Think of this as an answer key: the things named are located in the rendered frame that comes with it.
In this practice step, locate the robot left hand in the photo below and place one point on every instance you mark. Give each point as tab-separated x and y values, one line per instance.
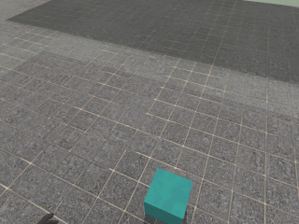
45	219

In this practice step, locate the carton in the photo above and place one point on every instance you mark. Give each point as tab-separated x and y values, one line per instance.
167	197

